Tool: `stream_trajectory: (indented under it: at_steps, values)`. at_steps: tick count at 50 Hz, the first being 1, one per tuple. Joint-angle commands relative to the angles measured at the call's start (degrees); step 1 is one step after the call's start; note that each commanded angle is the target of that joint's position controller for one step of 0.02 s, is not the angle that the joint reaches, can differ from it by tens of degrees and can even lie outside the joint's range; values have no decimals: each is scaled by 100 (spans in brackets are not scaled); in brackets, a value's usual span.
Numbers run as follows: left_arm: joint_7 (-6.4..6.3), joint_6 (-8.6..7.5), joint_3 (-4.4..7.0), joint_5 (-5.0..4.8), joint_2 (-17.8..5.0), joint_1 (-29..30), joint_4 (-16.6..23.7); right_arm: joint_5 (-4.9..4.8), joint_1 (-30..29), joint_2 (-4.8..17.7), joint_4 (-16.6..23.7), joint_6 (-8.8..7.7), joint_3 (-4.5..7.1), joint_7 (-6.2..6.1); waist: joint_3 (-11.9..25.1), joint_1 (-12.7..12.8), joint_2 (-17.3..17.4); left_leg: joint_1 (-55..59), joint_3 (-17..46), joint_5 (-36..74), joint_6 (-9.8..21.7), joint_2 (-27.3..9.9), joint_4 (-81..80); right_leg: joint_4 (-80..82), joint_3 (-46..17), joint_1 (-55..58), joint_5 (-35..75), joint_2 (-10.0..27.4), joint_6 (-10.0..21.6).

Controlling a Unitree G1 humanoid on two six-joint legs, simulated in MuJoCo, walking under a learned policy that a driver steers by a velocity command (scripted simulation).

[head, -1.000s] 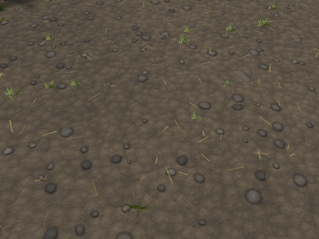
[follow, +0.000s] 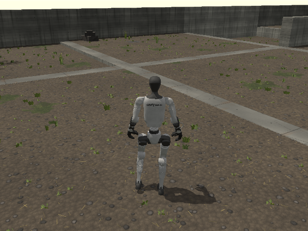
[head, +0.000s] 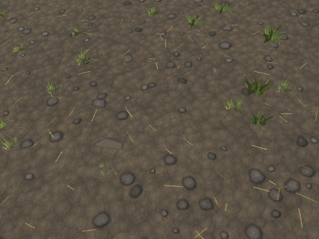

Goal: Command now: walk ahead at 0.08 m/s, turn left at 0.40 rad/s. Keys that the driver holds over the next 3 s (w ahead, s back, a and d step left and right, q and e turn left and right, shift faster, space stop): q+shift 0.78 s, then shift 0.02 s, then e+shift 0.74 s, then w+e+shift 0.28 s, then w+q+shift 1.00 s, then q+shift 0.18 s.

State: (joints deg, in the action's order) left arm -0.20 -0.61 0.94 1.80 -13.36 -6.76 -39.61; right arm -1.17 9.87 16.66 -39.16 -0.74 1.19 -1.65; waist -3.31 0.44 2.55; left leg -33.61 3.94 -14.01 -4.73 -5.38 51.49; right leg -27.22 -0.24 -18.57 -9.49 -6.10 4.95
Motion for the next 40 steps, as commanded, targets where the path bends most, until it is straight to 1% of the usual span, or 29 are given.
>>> stream_trajectory:
  at_steps: [1,3,4,5,6,7,8,9,10,11,12,13,14,16,18,21,24,28,30,31,32,33,34,35,36,37,38,39,40]
  values:
    - [-107,65,350,-43,-1012,24,266,-41,-75,714,492,72,245,39,768,141,-838,541,-238,-188,43,-8,-60,740,-818,406,1569,1911,1042]
    - [-156,127,377,-102,-993,-11,227,-15,-82,650,562,114,260,102,685,158,-897,471,-346,-484,143,-9,-259,628,-873,670,1476,2101,990]
    - [-178,148,395,-133,-999,11,223,-13,-21,617,569,118,268,142,692,127,-922,559,-428,-571,217,30,-466,518,-844,772,1559,2154,924]
    - [-202,165,410,-175,-1002,75,230,-14,110,581,544,113,283,185,721,45,-924,758,-538,-490,311,105,-842,347,-749,835,1635,2152,808]
    - [-225,179,422,-229,-988,160,240,-13,331,549,468,98,309,223,771,-87,-877,1112,-697,-117,426,250,-1454,74,-568,830,1600,2071,623]
    - [-240,179,424,-280,-896,50,195,16,560,627,381,78,370,237,772,-157,-675,1525,-645,491,590,396,-2122,-409,-308,714,1212,1827,323]
    - [-238,158,429,-221,-758,-170,193,68,683,1070,409,53,512,197,623,-55,378,2026,589,2202,931,-200,-2787,-1681,272,-3,120,1258,-205]
    - [-213,123,394,37,-661,2,486,124,709,1743,601,15,663,160,537,62,1888,2929,2692,4346,1973,-1454,-2819,-3209,423,-1896,-2538,209,-807]
    - [-210,58,405,18,-804,473,592,297,1117,1487,636,-39,619,192,1242,-454,1386,3322,3078,4126,2480,-1575,-3037,-4074,-441,-2313,-2920,97,-787]
    - [-211,57,436,-127,-852,567,566,300,947,1350,616,-87,607,197,1180,-329,779,3383,2656,3746,2223,-1261,-2946,-4370,-657,-2433,-2491,234,-722]
    - [-241,83,438,-155,-802,535,466,155,615,1243,676,-70,621,148,1096,-185,315,3323,2287,3371,1902,-938,-2842,-4280,-695,-2509,-2007,343,-731]
    - [-270,113,439,-132,-800,571,429,12,424,1106,755,-10,580,85,1049,-143,192,3205,2100,3282,1760,-818,-2813,-4116,-739,-2481,-1726,422,-782]
    - [-265,117,449,-132,-790,588,429,-46,285,1042,811,62,557,14,1074,-56,237,3021,1945,3150,1665,-631,-2826,-3945,-757,-2236,-1491,421,-834]
    - [-224,80,420,-181,-676,579,377,-4,284,1032,867,173,573,-72,1146,-30,343,2987,1858,3049,1571,-374,-2837,-3514,-694,-2024,-1163,242,-919]
    - [-210,37,402,-211,-646,668,340,-4,388,1088,892,218,615,-136,1188,-94,385,3162,2008,2946,1533,-302,-2813,-2906,-763,-2009,-1010,147,-978]
    - [-187,-3,412,-222,-693,744,275,-15,333,1178,965,284,673,-190,1157,-116,503,3067,2306,2436,1465,-205,-2798,-2194,-888,-1772,-862,77,-1022]
    - [-148,-50,442,-238,-768,794,219,-5,243,1212,1045,346,703,-187,1039,-158,661,2780,2604,2076,1444,-95,-2811,-1708,-946,-1410,-775,18,-1014]
    - [-70,-165,492,-253,-868,792,194,-8,109,1229,1141,387,727,-144,993,-211,800,2694,3045,2125,1443,6,-2694,-1015,-1019,-906,-812,13,-913]
    - [-25,-218,546,-267,-966,606,141,-34,-51,1228,1211,401,730,-116,993,-134,840,2549,3226,2051,1371,133,-2610,-374,-997,-369,-709,51,-831]
    - [-10,-235,583,-274,-1006,447,87,-62,-171,1211,1248,410,720,-102,972,-35,810,2375,3238,1794,1280,271,-2530,149,-919,51,-375,100,-788]
    - [-14,-239,628,-272,-1058,248,13,-92,-251,1132,1277,415,684,-85,980,64,648,2038,3116,1178,1119,497,-2324,769,-874,684,275,315,-704]
    - [-39,-193,670,-227,-1256,246,48,-57,169,810,1201,424,589,-53,1249,-155,-170,1465,2589,-930,877,936,-1536,869,-1549,1563,609,1248,-317]
    - [-69,-102,683,-69,-1571,389,135,-61,452,673,1287,398,537,-27,1104,-429,-1669,329,1382,-2466,586,1739,-374,939,-2834,1879,1604,2349,514]
    - [-76,-120,670,60,-1338,339,186,-5,421,1250,1276,326,697,15,940,-307,-1661,-54,1098,-2266,285,1282,872,1060,-3290,1428,1568,2913,1029]
    - [-125,-115,591,0,-1061,580,301,-25,390,1499,1152,323,779,43,758,-315,-1293,-82,890,-1806,166,987,1328,1006,-2668,1211,1175,2631,954]
    - [-186,-69,537,-68,-879,760,348,-29,413,1464,1029,368,794,38,585,-315,-1024,-116,749,-1378,98,849,1571,956,-2021,1057,631,2195,694]
    - [-256,-23,505,-127,-845,788,380,-4,461,1318,977,414,758,33,537,-276,-918,-229,596,-1062,40,794,1951,935,-1666,1040,481,1986,569]
    - [-308,17,477,-135,-860,757,373,-25,482,1151,999,435,697,65,434,-229,-910,-325,384,-925,-20,717,2193,973,-1355,959,743,1923,596]
    - [-330,48,466,-110,-894,588,330,-39,341,1009,1064,421,628,77,393,-127,-877,-339,153,-828,-51,622,2089,1018,-1141,937,974,1840,650]
